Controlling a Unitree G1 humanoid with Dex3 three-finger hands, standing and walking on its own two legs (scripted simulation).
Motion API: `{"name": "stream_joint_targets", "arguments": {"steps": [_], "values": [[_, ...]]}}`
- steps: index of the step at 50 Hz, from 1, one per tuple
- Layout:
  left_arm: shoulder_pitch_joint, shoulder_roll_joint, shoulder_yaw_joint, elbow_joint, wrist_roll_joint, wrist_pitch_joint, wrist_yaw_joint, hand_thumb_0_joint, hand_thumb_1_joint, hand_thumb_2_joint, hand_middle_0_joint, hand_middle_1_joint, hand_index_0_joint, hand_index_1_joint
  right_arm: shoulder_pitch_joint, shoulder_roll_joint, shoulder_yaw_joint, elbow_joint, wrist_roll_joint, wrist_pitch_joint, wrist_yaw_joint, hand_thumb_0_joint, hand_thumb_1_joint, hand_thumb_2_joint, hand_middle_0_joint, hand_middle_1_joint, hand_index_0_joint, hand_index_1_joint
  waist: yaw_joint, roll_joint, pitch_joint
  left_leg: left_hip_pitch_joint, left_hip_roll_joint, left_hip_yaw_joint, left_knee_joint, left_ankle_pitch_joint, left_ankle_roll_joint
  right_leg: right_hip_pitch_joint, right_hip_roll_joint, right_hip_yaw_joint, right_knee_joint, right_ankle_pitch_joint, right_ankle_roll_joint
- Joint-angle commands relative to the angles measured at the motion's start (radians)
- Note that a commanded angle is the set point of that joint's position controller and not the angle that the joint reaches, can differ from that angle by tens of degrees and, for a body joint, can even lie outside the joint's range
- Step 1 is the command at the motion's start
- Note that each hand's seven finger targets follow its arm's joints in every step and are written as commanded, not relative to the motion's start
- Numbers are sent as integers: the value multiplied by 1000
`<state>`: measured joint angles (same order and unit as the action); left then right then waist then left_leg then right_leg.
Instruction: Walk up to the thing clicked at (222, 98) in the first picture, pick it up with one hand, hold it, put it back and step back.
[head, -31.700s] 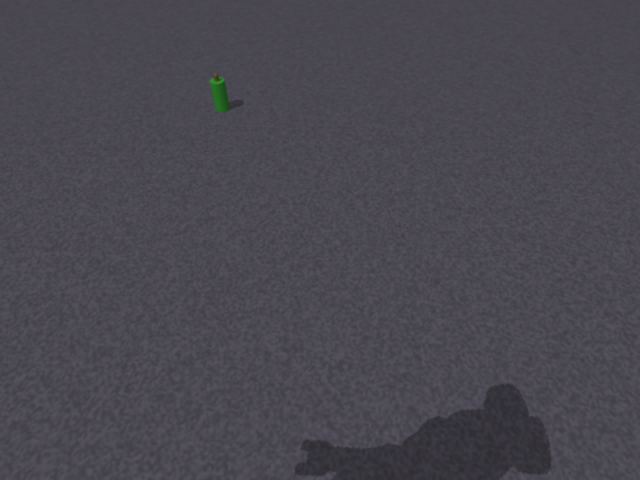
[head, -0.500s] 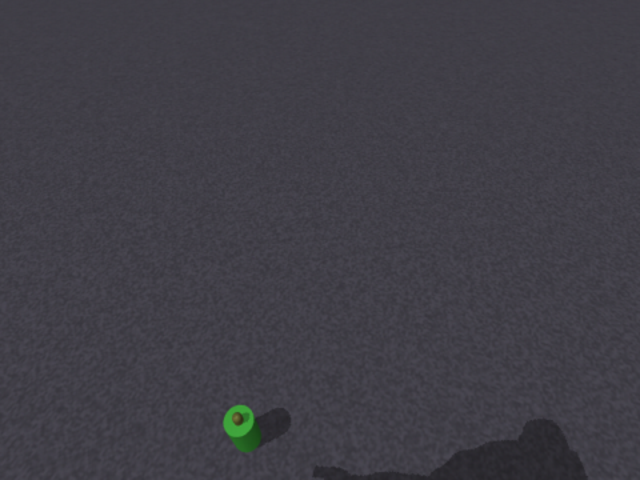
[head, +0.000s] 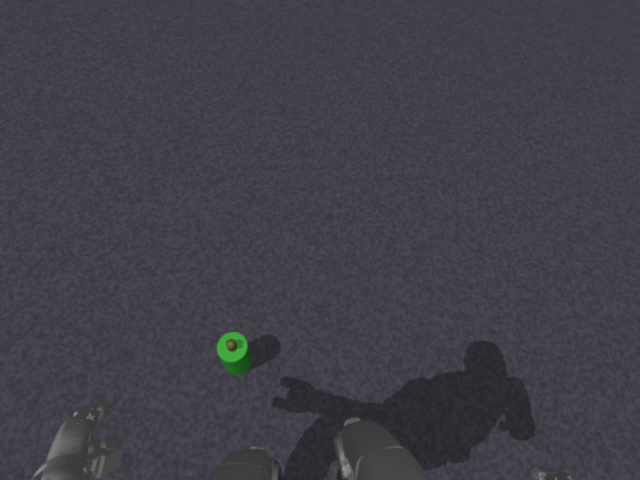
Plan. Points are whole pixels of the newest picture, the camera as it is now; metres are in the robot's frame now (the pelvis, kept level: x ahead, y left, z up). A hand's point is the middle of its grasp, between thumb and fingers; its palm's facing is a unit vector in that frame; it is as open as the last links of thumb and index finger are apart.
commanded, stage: step back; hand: left
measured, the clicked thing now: (234, 353) +0.41 +0.18 -0.66
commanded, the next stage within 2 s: none
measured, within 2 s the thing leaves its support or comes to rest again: neither
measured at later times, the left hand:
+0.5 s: hand out of the picture +0.01 +0.24 -0.13, palm faces -0.06 -0.91 -0.41, open 7.4 cm
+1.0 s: hand out of the picture -0.14 +0.26 -0.16, palm faces -0.07 -0.92 -0.39, open 7.4 cm
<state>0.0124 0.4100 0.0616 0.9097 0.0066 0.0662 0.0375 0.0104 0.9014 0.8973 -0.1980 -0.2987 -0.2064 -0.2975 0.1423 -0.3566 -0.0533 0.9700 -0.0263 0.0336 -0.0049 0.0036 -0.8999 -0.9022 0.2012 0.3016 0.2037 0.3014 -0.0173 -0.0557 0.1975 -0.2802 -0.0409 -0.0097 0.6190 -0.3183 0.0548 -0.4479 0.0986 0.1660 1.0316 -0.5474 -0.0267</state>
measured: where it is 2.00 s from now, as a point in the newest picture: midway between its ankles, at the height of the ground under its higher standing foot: outside the picture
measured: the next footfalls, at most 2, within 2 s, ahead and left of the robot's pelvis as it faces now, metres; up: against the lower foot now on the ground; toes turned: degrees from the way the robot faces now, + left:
right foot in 0.32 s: -0.05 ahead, -0.13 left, +0.00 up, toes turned -1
left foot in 0.66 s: -0.12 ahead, +0.11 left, +0.00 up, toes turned -3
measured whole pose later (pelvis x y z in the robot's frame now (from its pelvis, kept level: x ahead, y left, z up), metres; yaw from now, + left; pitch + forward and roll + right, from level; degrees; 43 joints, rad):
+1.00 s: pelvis -0.25 -0.02 -0.01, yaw -5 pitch -2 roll -1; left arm 0.18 0.40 0.09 0.83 0.02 0.06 0.00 0.01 0.90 0.90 -0.20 -0.30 -0.21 -0.30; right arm 0.10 -0.37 -0.04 0.79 -0.03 0.02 -0.02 0.00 -0.89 -0.90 0.21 0.30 0.21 0.30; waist 0.02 -0.01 0.18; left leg -0.39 0.05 0.00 0.64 -0.22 0.00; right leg -0.28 0.03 0.09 0.82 -0.47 0.01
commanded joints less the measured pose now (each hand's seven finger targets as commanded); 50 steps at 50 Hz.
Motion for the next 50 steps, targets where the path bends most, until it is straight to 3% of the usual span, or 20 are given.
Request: {"name": "stream_joint_targets", "arguments": {"steps": [1, 9, 13, 15, 16, 17, 18, 20, 22, 28, 30, 31, 32, 33, 34, 35, 38, 45, 48, 50], "values": [[111, 158, 44, -63, 1, -18, 5, 0, 900, 900, -200, -300, -200, -300, -31, -249, -59, -133, -1, -33, -38, 0, -900, -900, 200, 300, 200, 300, 26, 178, -259, 247, 292, -247, -127, 796, 171, -62, -8, 24, 189, 21, 25], [103, 148, 61, -121, 7, -29, -10, 0, 900, 900, -200, -300, -200, -300, 48, -277, -73, -169, 2, -31, -37, 0, -900, -900, 200, 300, 200, 300, -30, 182, -252, 241, 323, -262, -128, 632, 207, 8, -48, -50, -79, 26, 42], [188, 131, 65, -100, 14, -39, -21, 0, 900, 900, -200, -300, -200, -300, -4, -283, -70, -194, 3, -24, -27, 0, -900, -900, 200, 300, 200, 300, 8, 185, -304, 158, 296, -231, -96, 455, 162, 159, -79, -117, -357, 131, 13], [262, 135, 74, -73, 22, -47, -22, 0, 900, 900, -200, -300, -200, -300, -39, -274, -60, -194, 15, -13, -21, 0, -900, -900, 200, 300, 200, 300, 50, 155, -294, 18, 254, -189, -51, 348, 88, 313, -88, -117, -563, 324, -22], [264, 191, 87, -85, 36, -54, -21, 0, 900, 900, -200, -300, -200, -300, -35, -241, -51, -201, 21, -11, -18, 0, -900, -900, 200, 300, 200, 300, 45, 22, -278, -125, 169, -139, 50, 195, 21, 357, -210, 88, -606, 372, -76], [207, 276, 107, -111, 20, -53, -26, 0, 900, 900, -200, -300, -200, -300, -59, -191, -41, -208, 28, -8, -20, 0, -900, -900, 200, 300, 200, 300, 53, -185, -205, -213, -42, -29, 249, -143, -43, 256, -405, 320, -696, 470, -216], [141, 315, 110, -157, 31, -60, -24, 0, 900, 900, -200, -300, -200, -300, -58, -217, -54, -194, 20, 0, -30, 0, -900, -900, 200, 300, 200, 300, 60, -205, -165, -165, -56, -100, 487, -321, -59, 102, -517, 427, -713, 542, -321], [62, 216, 88, -184, 13, -63, -14, 0, 900, 900, -200, -300, -200, -300, 25, -231, -52, -156, 31, 0, -24, 0, -900, -900, 200, 300, 200, 300, 3, -37, -152, -169, -82, -181, 604, -211, -60, 132, -391, 209, -641, 671, -254], [51, 189, 83, -192, 21, -59, -9, 0, 900, 900, -200, -300, -200, -300, 46, -222, -40, -146, 36, -11, -30, 0, -900, -900, 200, 300, 200, 300, 1, -74, -168, -186, -100, -146, 604, -173, -68, 186, -319, 87, -600, 729, -193], [153, 186, 76, -208, 29, -46, -3, 0, 900, 900, -200, -300, -200, -300, 43, -206, -33, -178, 22, -21, -27, 0, -900, -900, 200, 300, 200, 300, 59, -123, -241, -155, -1, -56, 156, -197, -67, 419, -330, 65, -502, 809, -184], [138, 194, 72, -213, 18, -35, -10, 0, 900, 900, -200, -300, -200, -300, 87, -193, -40, -155, 13, -28, -22, 0, -900, -900, 200, 300, 200, 300, 34, -124, -267, -67, -1, 1, -59, -78, -54, 412, -303, 42, -439, 776, -160], [119, 208, 70, -223, 11, -29, -14, 0, 900, 900, -200, -300, -200, -300, 126, -196, -47, -140, 7, -32, -20, 0, -900, -900, 200, 300, 200, 300, 6, -101, -269, 34, 0, 25, -200, 90, -48, 337, -291, 25, -402, 732, -131], [127, 179, 59, -229, 9, -24, -18, 0, 900, 900, -200, -300, -200, -300, 113, -223, -59, -147, -2, -38, -20, 0, -900, -900, 200, 300, 200, 300, 13, -38, -261, 102, 56, -72, -215, 194, -27, 234, -249, 13, -381, 593, -80], [155, 139, 51, -238, 5, -21, -21, 0, 900, 900, -200, -300, -200, -300, 100, -298, -76, -163, -21, -42, -19, 0, -900, -900, 200, 300, 200, 300, 22, 141, -276, 186, 256, -326, -244, 309, 43, 62, -144, -43, -261, 331, -29], [83, 161, 66, -246, -1, -23, -9, 0, 900, 900, -200, -300, -200, -300, 57, -396, -90, -181, -7, -36, -7, 0, -900, -900, 200, 300, 200, 300, -22, 309, -238, 50, 418, -490, -280, 472, 202, 26, -7, -102, -64, -81, 9], [46, 174, 77, -237, 15, -23, 1, 0, 900, 900, -200, -300, -200, -300, 62, -386, -94, -181, -14, -40, -11, 0, -900, -900, 200, 300, 200, 300, -46, 253, -211, 0, 451, -541, -276, 488, 260, 24, -3, 12, 105, -125, 11], [144, 156, 75, -179, -7, -21, -4, 0, 900, 900, -200, -300, -200, -300, -39, -281, -57, -195, -5, -44, -27, 0, -900, -900, 200, 300, 200, 300, 45, 171, -188, 48, 309, -258, -200, 574, 168, -39, 12, 37, 260, 9, 1], [157, 146, 75, -185, 8, -29, -19, 0, 900, 900, -200, -300, -200, -300, 44, -271, -67, -214, -4, -36, -32, 0, -900, -900, 200, 300, 200, 300, -19, 214, -237, 212, 308, -230, -134, 548, 210, -20, -40, -46, -20, 12, 61], [225, 137, 75, -154, 9, -39, -25, 0, 900, 900, -200, -300, -200, -300, -3, -290, -68, -237, -3, -24, -27, 0, -900, -900, 200, 300, 200, 300, 7, 262, -290, 171, 290, -210, -89, 492, 164, 125, -83, -108, -330, 84, 33], [316, 133, 80, -102, 16, -46, -29, 0, 900, 900, -200, -300, -200, -300, -35, -302, -70, -245, 6, -6, -23, 0, -900, -900, 200, 300, 200, 300, 51, 241, -317, 56, 247, -164, -33, 387, 111, 303, -68, -173, -596, 292, 6]]}}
